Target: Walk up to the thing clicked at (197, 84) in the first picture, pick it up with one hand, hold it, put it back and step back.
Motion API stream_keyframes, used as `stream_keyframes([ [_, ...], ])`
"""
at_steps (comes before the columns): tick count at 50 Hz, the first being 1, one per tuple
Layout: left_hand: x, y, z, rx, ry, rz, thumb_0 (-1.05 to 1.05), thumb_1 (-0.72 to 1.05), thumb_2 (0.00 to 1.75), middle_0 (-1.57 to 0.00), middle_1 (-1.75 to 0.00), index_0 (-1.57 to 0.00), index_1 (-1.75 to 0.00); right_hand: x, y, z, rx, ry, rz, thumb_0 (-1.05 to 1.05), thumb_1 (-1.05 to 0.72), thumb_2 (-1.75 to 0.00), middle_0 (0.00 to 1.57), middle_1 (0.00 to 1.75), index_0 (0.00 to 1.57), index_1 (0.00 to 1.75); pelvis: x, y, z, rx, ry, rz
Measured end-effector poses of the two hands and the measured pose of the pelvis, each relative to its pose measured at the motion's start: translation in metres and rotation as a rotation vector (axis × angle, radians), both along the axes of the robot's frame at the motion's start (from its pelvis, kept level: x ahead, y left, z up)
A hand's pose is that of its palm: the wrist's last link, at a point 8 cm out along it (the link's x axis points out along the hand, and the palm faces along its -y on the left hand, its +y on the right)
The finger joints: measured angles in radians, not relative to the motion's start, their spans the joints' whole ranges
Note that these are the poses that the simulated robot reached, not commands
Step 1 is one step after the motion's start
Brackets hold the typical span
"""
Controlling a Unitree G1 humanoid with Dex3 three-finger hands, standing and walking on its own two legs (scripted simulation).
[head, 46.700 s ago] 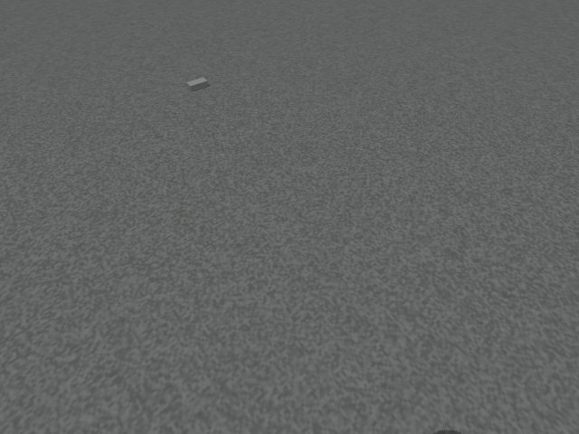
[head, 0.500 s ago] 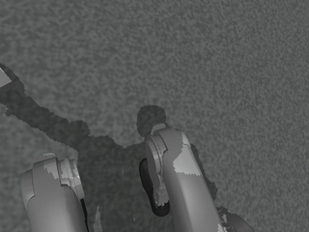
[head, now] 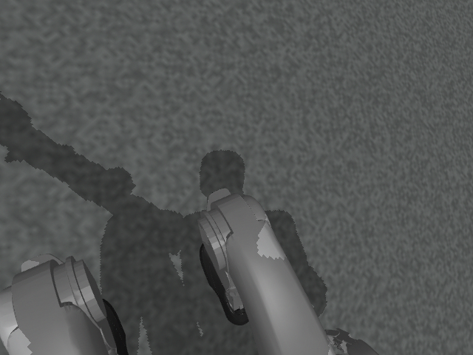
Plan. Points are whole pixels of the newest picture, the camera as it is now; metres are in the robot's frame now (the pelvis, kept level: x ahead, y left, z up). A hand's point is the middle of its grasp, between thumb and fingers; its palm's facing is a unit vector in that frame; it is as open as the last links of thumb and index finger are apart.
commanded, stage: approach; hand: left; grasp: from above
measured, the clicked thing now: out of the picture +0.52 +0.34 -0.30
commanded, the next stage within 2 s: rest palm in 0.16 s
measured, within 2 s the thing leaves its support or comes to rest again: neither
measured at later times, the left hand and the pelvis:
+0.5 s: hand out of the picture +0.50 +0.34 -0.20, palm faces -0.37 -0.20 -0.91, open 14.1 cm; pelvis +0.00 +0.00 -0.01, yaw -1 degrees
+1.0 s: hand out of the picture +0.50 +0.34 -0.24, palm faces -0.37 -0.24 -0.90, open 14.1 cm; pelvis +0.00 +0.01 -0.01, yaw -3 degrees
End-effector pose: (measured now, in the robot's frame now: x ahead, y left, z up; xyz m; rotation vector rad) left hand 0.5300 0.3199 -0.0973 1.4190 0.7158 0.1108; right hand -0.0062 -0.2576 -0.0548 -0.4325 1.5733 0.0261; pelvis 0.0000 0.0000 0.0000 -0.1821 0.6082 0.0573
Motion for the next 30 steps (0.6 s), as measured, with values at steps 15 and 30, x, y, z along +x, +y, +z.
stream_keyframes([
  [15,-0.043,0.032,-0.035,-0.056,0.048,-0.050,0.00,-0.47,0.92,-0.15,-0.99,-0.15,-0.99,0.025,-0.014,-0.006,-0.066,-0.001,0.120,0.00,-0.89,-0.89,0.20,0.30,0.21,0.30,-0.009,-0.004,-0.007,0.000,-0.058,0.013],
  [30,-0.026,0.014,-0.057,-0.053,0.058,-0.027,0.00,-0.51,0.95,-0.12,-0.95,-0.11,-0.97,0.037,0.004,0.003,-0.041,-0.044,0.133,0.00,-0.88,-0.89,0.20,0.30,0.20,0.30,-0.001,0.006,-0.004,-0.029,-0.027,0.005],
])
